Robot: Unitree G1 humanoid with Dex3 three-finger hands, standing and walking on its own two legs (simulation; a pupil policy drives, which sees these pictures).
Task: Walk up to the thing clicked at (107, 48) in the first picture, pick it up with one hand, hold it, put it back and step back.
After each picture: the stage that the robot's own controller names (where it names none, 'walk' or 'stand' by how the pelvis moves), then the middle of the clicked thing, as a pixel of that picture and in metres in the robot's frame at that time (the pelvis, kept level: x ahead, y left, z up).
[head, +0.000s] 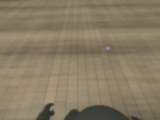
stand; (107, 50) +1.36 -0.35 -0.72
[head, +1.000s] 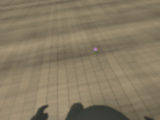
walk; (95, 51) +1.28 +0.01 -0.70
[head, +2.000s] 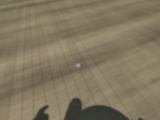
walk; (78, 67) +0.82 +0.26 -0.71
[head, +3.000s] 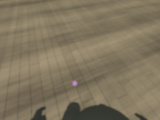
walk; (75, 84) +0.48 +0.20 -0.69
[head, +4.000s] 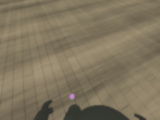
stand; (72, 97) +0.30 +0.23 -0.70
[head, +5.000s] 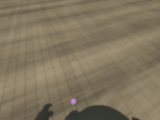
stand; (73, 102) +0.29 +0.20 -0.72
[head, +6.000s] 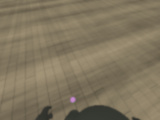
stand; (73, 100) +0.30 +0.21 -0.73
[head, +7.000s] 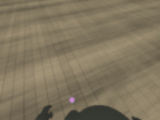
stand; (72, 100) +0.29 +0.21 -0.73
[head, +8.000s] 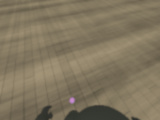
stand; (72, 101) +0.28 +0.21 -0.73
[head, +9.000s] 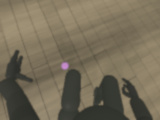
go down; (65, 66) +0.35 +0.24 -0.39
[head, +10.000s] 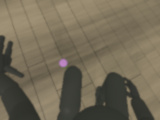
go down; (64, 64) +0.36 +0.25 -0.30
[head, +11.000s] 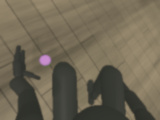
close in; (46, 61) +0.34 +0.28 -0.22
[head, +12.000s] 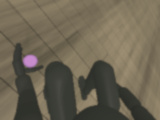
close; (30, 62) +0.34 +0.28 -0.21
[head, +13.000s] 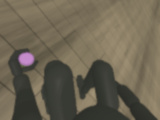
close; (27, 61) +0.34 +0.29 -0.21
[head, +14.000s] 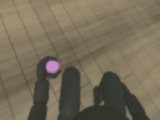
lift; (53, 68) +0.28 +0.27 -0.07
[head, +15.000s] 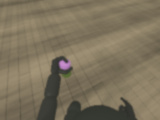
lift; (65, 68) +0.33 +0.18 +0.05
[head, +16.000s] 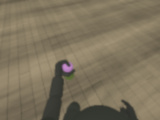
hold; (68, 71) +0.33 +0.17 +0.00
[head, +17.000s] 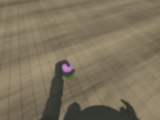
hold; (68, 71) +0.33 +0.17 +0.00
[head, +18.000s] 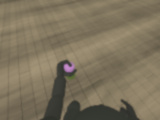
crouch; (70, 71) +0.33 +0.16 -0.01
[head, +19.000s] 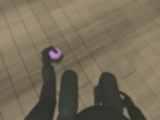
crouch; (56, 56) +0.40 +0.24 -0.09
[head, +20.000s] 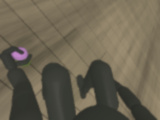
lower; (22, 57) +0.37 +0.31 -0.21
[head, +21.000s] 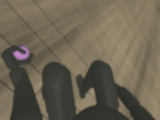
lower; (23, 56) +0.37 +0.31 -0.21
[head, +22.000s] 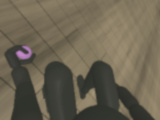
lower; (25, 55) +0.36 +0.31 -0.22
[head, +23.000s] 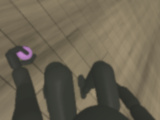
lower; (26, 56) +0.36 +0.31 -0.22
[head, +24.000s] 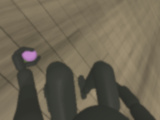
open; (30, 58) +0.35 +0.29 -0.22
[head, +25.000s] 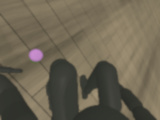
stand; (35, 56) +0.35 +0.28 -0.22
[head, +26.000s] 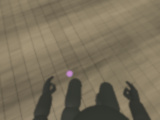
walk; (70, 74) +0.36 +0.22 -0.49
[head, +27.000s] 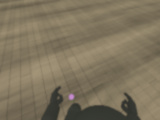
stand; (71, 97) +0.31 +0.21 -0.66
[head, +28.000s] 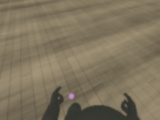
stand; (71, 97) +0.32 +0.21 -0.67
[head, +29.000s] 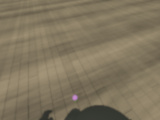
stand; (75, 98) +0.34 +0.20 -0.72
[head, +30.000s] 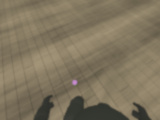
walk; (75, 83) +0.39 +0.20 -0.69
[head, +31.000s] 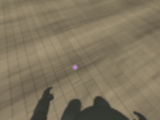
walk; (75, 68) +0.64 +0.20 -0.69
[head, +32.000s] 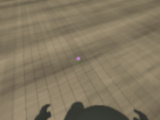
stand; (78, 60) +0.94 +0.27 -0.70
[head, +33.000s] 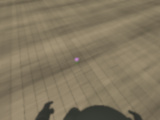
stand; (76, 61) +0.94 +0.26 -0.72
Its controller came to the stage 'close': yes
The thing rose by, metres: 0.72
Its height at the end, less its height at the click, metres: +0.00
